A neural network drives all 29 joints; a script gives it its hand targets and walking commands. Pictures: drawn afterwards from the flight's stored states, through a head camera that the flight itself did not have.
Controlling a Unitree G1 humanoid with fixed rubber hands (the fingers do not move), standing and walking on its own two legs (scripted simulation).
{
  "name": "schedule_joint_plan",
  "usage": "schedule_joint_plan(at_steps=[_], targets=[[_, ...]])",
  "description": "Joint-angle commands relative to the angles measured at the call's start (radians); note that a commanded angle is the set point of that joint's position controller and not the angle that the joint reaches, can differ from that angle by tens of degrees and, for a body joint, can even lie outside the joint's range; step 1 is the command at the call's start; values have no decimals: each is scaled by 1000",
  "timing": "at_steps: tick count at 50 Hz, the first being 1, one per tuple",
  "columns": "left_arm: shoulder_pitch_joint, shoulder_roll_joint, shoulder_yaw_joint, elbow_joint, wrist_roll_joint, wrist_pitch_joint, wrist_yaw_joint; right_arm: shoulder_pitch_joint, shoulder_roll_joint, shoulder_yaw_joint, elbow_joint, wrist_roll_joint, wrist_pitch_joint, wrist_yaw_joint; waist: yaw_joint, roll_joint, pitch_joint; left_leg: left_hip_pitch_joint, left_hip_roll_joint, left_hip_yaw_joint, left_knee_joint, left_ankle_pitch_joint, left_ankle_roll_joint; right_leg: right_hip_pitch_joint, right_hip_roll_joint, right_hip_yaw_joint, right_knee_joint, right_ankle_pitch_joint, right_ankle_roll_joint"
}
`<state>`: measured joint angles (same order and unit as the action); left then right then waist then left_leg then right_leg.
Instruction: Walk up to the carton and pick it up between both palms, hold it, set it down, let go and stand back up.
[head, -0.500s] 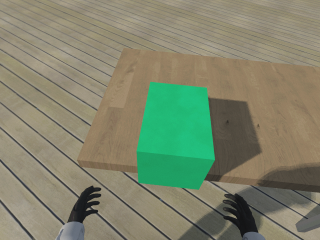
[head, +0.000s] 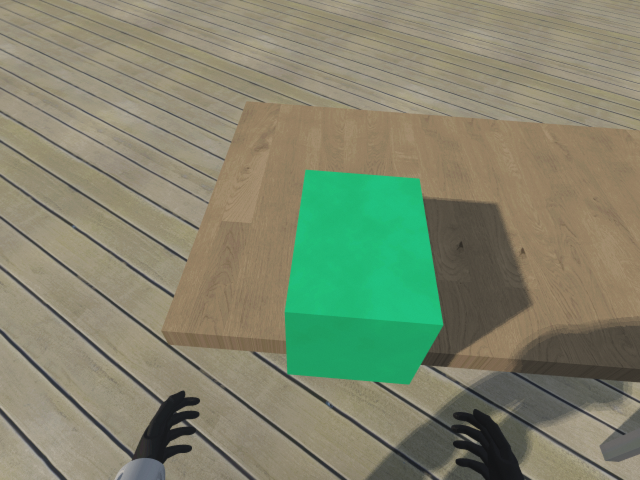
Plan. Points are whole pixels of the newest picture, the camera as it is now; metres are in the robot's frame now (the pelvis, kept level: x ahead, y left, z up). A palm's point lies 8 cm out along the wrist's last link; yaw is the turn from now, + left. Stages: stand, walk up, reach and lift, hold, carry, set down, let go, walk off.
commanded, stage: let go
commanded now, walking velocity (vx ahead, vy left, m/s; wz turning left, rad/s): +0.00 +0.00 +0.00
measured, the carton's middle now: (355, 273) +0.42 -0.04 -0.02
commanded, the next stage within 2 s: stand in 0.06 s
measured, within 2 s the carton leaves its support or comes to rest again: neither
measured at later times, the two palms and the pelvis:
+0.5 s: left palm out of the picture +0.03 +0.25 -0.14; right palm out of the picture +0.05 -0.23 -0.13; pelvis +0.02 +0.01 +0.00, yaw +2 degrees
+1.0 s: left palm out of the picture -0.04 +0.24 -0.16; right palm out of the picture -0.01 -0.15 -0.15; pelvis +0.02 +0.05 +0.00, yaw +2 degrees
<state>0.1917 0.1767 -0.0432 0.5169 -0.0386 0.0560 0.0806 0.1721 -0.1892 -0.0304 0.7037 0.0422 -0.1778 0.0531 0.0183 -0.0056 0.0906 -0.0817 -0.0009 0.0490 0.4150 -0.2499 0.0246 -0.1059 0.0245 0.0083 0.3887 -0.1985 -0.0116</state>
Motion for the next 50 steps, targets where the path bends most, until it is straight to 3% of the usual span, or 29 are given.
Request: schedule_joint_plan(at_steps=[1,3,4,5,7,10,13,15,17,21,34,50], targets=[[-118,95,42,-174,6,-39,4,-96,-147,-51,-141,-6,-48,-2,-2,26,-125,-21,35,-14,-75,188,-68,17,-16,5,-60,110,-36],[-114,94,44,-173,8,-35,1,-90,-148,-52,-134,-9,-52,-2,-3,26,-130,-15,35,-13,-70,202,-69,15,-14,3,-57,121,-36],[24,193,122,8,115,-60,-47,62,-145,-57,-60,-62,82,-37,-8,27,-217,-58,116,-118,18,423,1,5,-110,63,16,308,13],[67,207,131,18,104,-61,-65,109,-157,-51,-51,-75,139,-51,-12,-3,-220,-86,117,-114,37,334,10,22,-105,59,23,242,15],[72,152,120,37,80,-75,-84,62,-157,-51,-60,-73,170,-57,1,-14,-265,-47,112,-98,71,382,14,4,-108,68,53,381,7],[34,126,109,74,75,-67,-85,69,-142,-41,-37,-64,177,-51,-11,-3,-188,-154,92,-110,32,180,12,-27,-107,78,23,236,-9],[63,130,110,132,69,-65,-81,78,-138,-37,-8,-69,171,-52,-6,13,-106,-183,97,-132,0,107,20,-100,-105,94,-9,118,-14],[68,137,113,161,69,-72,-76,100,-142,-38,23,-70,166,-55,-9,34,-74,-225,94,-148,-19,83,29,-82,-111,93,-27,107,-14],[105,143,115,210,64,-78,-73,127,-137,-33,47,-70,158,-59,-8,8,-69,-194,100,-157,-35,101,36,-109,-113,100,-24,101,-19],[150,141,114,290,58,-86,-63,183,-141,-31,106,-68,147,-67,-10,10,-77,-170,98,-167,-47,153,46,-88,-115,93,-36,120,-22],[254,69,78,524,52,-76,-47,273,-77,1,269,-61,145,-84,-17,10,13,-175,91,-183,-112,103,60,-88,-118,76,-64,85,-8],[277,12,45,682,42,-57,-39,322,-22,31,377,-57,139,-91,-19,20,54,-157,96,-214,-162,147,38,-101,-123,53,-36,71,26]])
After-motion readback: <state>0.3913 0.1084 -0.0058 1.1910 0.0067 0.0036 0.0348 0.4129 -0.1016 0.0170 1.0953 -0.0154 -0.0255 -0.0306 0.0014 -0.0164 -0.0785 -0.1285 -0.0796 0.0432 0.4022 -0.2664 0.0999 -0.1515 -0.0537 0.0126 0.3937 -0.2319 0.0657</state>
